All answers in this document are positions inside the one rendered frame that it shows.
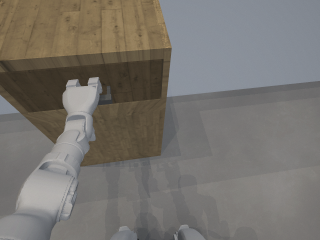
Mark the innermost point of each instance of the right robot thigh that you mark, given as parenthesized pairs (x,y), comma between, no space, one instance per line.
(188,234)

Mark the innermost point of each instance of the cabinet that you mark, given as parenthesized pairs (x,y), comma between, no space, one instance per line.
(44,34)

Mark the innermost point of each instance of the robot left upper arm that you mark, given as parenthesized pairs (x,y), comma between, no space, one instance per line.
(47,198)

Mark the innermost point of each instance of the drawer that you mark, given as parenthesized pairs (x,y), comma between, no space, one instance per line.
(40,90)

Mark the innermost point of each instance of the left robot hand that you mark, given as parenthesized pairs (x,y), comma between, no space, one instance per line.
(77,98)

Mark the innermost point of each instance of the handle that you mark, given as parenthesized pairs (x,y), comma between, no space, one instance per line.
(106,98)

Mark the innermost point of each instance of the left robot shin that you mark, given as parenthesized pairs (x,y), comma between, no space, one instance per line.
(124,228)

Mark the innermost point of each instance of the robot left forearm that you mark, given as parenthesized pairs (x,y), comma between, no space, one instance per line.
(69,151)

